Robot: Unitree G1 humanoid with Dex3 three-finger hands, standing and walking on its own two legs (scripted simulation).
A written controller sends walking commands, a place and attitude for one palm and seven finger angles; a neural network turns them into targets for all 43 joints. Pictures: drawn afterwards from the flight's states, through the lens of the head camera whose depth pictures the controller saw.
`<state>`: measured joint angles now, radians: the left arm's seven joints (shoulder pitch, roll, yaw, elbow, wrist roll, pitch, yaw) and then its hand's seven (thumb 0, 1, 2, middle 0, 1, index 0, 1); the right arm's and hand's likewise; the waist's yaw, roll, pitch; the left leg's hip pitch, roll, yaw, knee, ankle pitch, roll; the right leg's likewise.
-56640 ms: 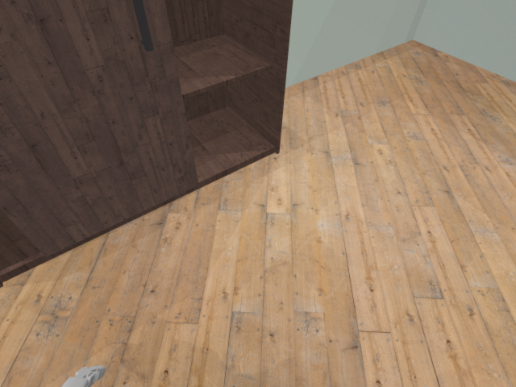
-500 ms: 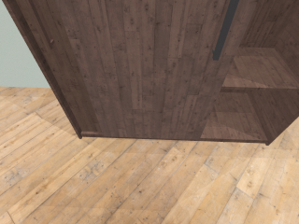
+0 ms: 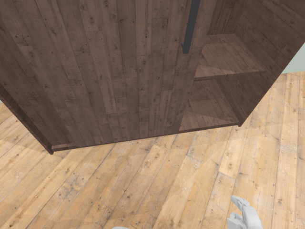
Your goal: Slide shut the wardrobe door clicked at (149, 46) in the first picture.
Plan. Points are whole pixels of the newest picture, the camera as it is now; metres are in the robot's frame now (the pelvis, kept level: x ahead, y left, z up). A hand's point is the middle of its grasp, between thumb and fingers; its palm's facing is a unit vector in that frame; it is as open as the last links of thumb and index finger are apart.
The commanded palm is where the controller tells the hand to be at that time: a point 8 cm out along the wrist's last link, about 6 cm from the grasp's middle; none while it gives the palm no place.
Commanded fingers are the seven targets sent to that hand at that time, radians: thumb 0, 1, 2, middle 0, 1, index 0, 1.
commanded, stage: walk to a spot facing it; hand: left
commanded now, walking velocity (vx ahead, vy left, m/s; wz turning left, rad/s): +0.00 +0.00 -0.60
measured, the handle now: (191, 9) +0.79 -0.05 +0.18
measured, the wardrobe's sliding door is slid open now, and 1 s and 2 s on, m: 0.53 0.53 0.53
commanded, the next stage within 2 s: none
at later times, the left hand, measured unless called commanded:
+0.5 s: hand (107, 201) +0.21 +0.16 -0.15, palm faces -0.33 -0.90 -0.29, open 7.3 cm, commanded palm none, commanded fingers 0.00 0.90 0.90 -0.20 -0.30 -0.20 -0.30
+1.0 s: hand (121, 185) +0.26 +0.13 -0.16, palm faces -0.54 -0.81 -0.20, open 7.4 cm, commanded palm none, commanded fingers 0.00 0.90 0.90 -0.20 -0.30 -0.20 -0.30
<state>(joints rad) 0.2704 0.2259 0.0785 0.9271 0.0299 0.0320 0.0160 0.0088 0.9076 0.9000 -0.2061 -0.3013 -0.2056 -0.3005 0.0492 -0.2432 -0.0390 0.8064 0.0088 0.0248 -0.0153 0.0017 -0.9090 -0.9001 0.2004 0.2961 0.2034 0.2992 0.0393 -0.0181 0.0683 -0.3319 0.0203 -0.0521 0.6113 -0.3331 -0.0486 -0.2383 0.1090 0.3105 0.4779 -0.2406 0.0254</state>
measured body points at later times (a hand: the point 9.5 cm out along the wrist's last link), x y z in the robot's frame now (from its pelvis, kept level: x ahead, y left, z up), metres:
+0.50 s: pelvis +0.02 +0.00 -0.01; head +0.06 -0.03 +0.43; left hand +0.22 +0.21 -0.13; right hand -0.06 -0.26 -0.16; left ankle +0.02 +0.13 -0.70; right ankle +0.00 -0.12 -0.74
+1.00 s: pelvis +0.06 +0.01 +0.00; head +0.10 +0.01 +0.45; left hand +0.29 +0.17 -0.14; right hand -0.05 -0.22 -0.13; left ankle +0.12 +0.12 -0.74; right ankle -0.03 -0.09 -0.67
